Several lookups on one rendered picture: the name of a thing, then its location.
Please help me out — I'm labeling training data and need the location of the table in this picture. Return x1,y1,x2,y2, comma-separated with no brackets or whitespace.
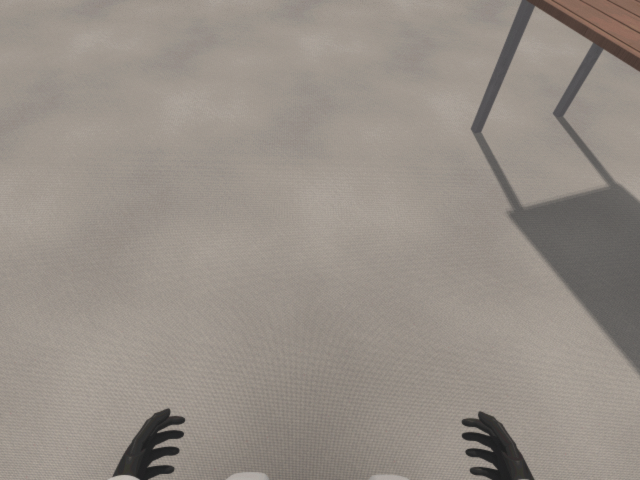
471,0,640,133

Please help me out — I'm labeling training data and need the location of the right robot hand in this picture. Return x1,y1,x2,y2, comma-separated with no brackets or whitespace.
462,411,534,480

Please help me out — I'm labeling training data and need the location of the left robot hand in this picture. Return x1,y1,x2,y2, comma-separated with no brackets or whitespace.
112,408,185,480

